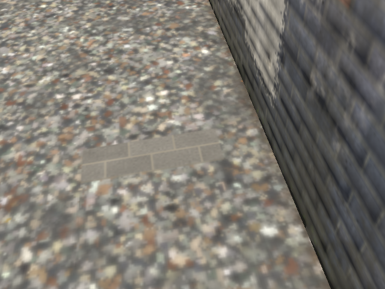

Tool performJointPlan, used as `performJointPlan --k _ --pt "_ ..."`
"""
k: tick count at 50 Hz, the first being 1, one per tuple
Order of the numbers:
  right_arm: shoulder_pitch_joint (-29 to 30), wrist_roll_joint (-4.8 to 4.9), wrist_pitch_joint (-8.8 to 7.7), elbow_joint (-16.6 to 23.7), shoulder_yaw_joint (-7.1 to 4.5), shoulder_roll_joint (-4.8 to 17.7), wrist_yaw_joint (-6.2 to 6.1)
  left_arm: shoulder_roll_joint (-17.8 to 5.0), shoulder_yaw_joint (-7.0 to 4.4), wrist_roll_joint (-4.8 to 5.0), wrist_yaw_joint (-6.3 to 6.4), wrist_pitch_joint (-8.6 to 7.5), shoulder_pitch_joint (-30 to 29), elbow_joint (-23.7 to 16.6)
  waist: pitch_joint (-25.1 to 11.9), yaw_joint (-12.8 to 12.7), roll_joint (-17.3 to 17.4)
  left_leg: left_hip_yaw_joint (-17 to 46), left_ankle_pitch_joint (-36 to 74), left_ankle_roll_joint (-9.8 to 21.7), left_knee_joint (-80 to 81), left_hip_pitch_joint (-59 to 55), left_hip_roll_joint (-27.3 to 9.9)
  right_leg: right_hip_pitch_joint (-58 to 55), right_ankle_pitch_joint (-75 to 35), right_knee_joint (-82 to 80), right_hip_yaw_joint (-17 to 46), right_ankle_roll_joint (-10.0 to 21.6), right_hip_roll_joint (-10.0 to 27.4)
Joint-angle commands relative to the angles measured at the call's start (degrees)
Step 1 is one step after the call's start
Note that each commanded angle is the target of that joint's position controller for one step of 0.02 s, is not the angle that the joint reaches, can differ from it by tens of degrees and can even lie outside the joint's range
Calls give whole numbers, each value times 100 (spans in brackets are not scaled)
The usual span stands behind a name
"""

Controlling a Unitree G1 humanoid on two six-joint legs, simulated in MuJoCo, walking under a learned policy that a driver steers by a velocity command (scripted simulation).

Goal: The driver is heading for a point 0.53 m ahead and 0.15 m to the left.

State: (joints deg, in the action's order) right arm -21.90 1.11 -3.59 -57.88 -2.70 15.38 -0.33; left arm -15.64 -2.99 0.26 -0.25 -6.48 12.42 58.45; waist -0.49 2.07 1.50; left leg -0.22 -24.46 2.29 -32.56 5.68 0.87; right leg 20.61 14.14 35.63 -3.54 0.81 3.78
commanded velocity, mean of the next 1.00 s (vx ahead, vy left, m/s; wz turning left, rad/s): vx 0.37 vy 0.00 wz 0.11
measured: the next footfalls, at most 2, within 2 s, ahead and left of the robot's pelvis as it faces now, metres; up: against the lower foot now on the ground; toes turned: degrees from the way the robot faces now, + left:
left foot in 0.56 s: +0.49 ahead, +0.15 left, +0.00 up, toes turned +6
right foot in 1.00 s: +0.68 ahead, -0.01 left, +0.00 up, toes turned +7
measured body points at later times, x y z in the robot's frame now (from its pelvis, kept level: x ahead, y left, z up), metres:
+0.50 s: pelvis +0.25 +0.01 +0.00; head +0.28 -0.01 +0.45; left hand +0.15 +0.28 -0.12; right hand +0.45 -0.22 -0.12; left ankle +0.45 +0.16 -0.69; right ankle +0.04 -0.11 -0.73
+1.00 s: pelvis +0.51 +0.07 +0.01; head +0.54 +0.07 +0.46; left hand +0.61 +0.35 -0.11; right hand +0.63 -0.19 -0.12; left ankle +0.45 +0.13 -0.73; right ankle +0.64 -0.02 -0.72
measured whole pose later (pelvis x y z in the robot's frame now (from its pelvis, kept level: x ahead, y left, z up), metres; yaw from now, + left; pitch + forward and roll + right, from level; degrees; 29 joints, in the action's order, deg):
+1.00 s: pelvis +0.51 +0.07 +0.01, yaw +8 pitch +0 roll +3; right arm -11.7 0.2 -2.8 -53.5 -3.3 14.9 -0.8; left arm -15.3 -1.4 -0.9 0.6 -6.3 7.2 52.3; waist 3.0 1.7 -2.3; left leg 0.9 -15.3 5.8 -19.5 3.6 9.0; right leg 24.0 0.3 29.1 0.5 -1.1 2.9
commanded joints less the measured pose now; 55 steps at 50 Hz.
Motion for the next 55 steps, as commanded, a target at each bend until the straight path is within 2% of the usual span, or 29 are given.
performJointPlan --k 1,2,3,4,5,8,12,18,23,25,27,28,29,30,31,32,33,34,37,40,43,46,49,50,51,52,53,54,55 --pt "223 258 -361 634 45 -91 2 -1672 -384 -217 31 -62 2638 462 -222 -785 -1996 1041 -929 181 -4032 3587 583 -2591 2103 -2690 5142 1412 2229" --pt "289 412 -446 661 -29 326 8 -1445 -334 -82 6 -123 2033 286 272 -547 -1374 1299 -537 286 -4729 4358 261 -2455 2709 -2665 4784 1400 2297" --pt "579 345 -440 746 -77 519 2 -1035 -222 -52 13 -124 1466 146 638 -434 -1230 1176 145 404 -4780 4690 1 -2201 2329 -2547 3886 1114 2042" --pt "666 187 -392 711 -110 534 -35 -823 -144 -107 7 -110 981 -6 610 -265 -797 1109 851 416 -4357 4450 -208 -1870 1559 -2543 3112 876 1706" --pt "713 70 -309 693 -171 577 -45 -693 -92 -158 19 -94 700 -92 604 -110 -683 981 1321 346 -3818 4108 -402 -1566 800 -2619 2461 729 1438" --pt "876 39 -114 614 -209 367 -30 -660 -58 -168 88 -33 1118 9 518 -172 -742 561 1961 20 -3265 3803 -552 -1466 -170 -2836 1510 616 1106" --pt "1344 30 6 779 -264 273 -5 -718 -29 -99 260 104 1600 65 703 -285 -763 467 2640 -288 -2578 4207 -573 -1615 -850 -2970 1060 630 1016" --pt "2311 62 -88 1100 -205 199 206 -667 2 -109 352 200 1862 -13 887 -459 -763 172 3344 -328 -1270 4250 -569 -2102 -1437 -2929 578 567 995" --pt "3176 81 -232 1498 -62 110 430 -851 -74 -87 327 266 1921 -76 1123 -632 -867 -279 2665 -40 -446 4080 -343 -2714 -2019 -2579 149 566 1272" --pt "2848 6 -237 1561 -101 236 511 -990 -115 -64 338 285 1757 -98 833 -283 -1180 -602 1965 271 -218 3136 12 -2739 -4528 -1802 -243 469 1307" --pt "1306 -5 -241 1245 -318 657 514 -1333 -216 -60 311 329 1568 -200 -213 557 -1261 -788 1976 613 -151 1013 483 -2413 -6322 23 -458 343 1281" --pt "400 49 -202 961 -463 977 434 -1308 -199 -81 304 282 1507 -322 -631 973 -963 -317 2293 789 111 -467 357 -1506 -5625 1271 -478 152 1039" --pt "-139 87 -143 825 -528 1525 352 -487 30 -336 242 112 1888 -566 -1460 572 875 1837 2790 1285 -426 -2482 -910 453 -154 3466 -297 -49 256" --pt "-370 -74 -79 780 -497 1506 312 47 193 129 138 -230 2676 -454 -2864 151 1500 5026 1829 2311 1035 -3483 -2151 1410 2137 4943 817 -116 -522" --pt "-174 -86 -80 837 -384 927 267 -658 25 341 115 -384 1611 -632 -2183 452 615 4519 2596 1978 1484 -2955 -1934 1839 1878 5359 1295 -41 -284" --pt "347 -52 -116 923 -355 834 225 -755 28 339 148 -378 896 -874 -1323 381 142 3318 3866 1705 1310 -2061 -1825 2035 1650 5255 1017 -71 -58" --pt "843 -32 -174 1056 -309 759 231 -766 11 159 211 -319 724 -855 -862 99 -598 2522 4871 1502 1289 -967 -1638 1701 1362 4832 935 -145 211" --pt "1088 -44 -210 1085 -290 671 230 -821 -67 52 249 -214 819 -792 -608 -153 -533 1996 5232 1397 1380 -111 -1442 1185 1167 4368 890 -193 370" --pt "1204 -55 -239 927 -246 558 223 -575 -107 -7 240 56 957 -745 -222 -475 -20 1110 5729 1353 1709 966 -1042 445 1042 3458 657 -279 370" --pt "1174 -87 -187 814 -263 652 75 -471 -80 -85 243 110 493 -900 -130 -489 258 500 6228 1240 1731 966 -705 485 188 2087 423 -393 172" --pt "1068 -80 -77 769 -248 680 -23 -384 12 -67 171 70 -112 -934 -250 -200 400 301 5816 1047 1722 606 -553 218 -939 661 274 -404 -35" --pt "935 -96 -2 668 -204 646 -50 -544 20 -44 112 27 -414 -919 -201 -45 429 539 5369 979 1642 64 -729 148 -1199 -32 340 -362 -100" --pt "1062 -58 69 635 -134 507 -81 -775 -54 -130 88 -64 -145 -727 -147 -328 348 768 4604 747 1183 -317 -708 -357 -1493 -974 362 -158 -177" --pt "953 -100 69 619 -104 437 -93 -957 -97 -196 85 -101 -7 -644 -225 -379 102 708 4149 502 887 -263 -477 -879 -3120 -1315 507 -60 -18" --pt "500 -230 55 595 -85 350 -116 -1247 -131 -307 84 -109 -54 -659 -493 -84 -360 655 3154 251 486 -48 -109 -1522 -5001 -972 937 172 475" --pt "-165 -228 112 420 -68 278 -183 -1041 -72 -358 74 -33 -171 -611 -897 111 -1169 705 1668 -34 134 166 -69 -1938 -5444 -798 1544 853 1060" --pt "-2 -197 179 397 -97 445 -217 -622 28 -328 50 55 -321 -621 -907 13 -1299 649 587 -119 48 186 -46 -1769 -5014 -1000 1914 1106 1279" --pt "190 -166 239 462 -102 445 -222 -462 89 -230 35 112 -507 -579 -761 74 -1279 660 194 -125 257 347 -99 -1645 -4236 -1159 2061 1091 1347" --pt "352 -132 317 457 -104 406 -235 -507 87 -152 33 164 -628 -561 -625 102 -1099 670 324 -93 619 382 -165 -1510 -3393 -1271 2102 956 1252"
